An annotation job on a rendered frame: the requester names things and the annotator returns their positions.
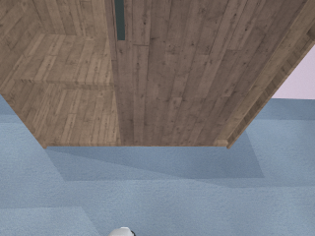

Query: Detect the handle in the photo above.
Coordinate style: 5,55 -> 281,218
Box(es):
114,0 -> 125,40

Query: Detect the wardrobe door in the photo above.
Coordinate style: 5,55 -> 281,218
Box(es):
104,0 -> 308,146
217,0 -> 315,141

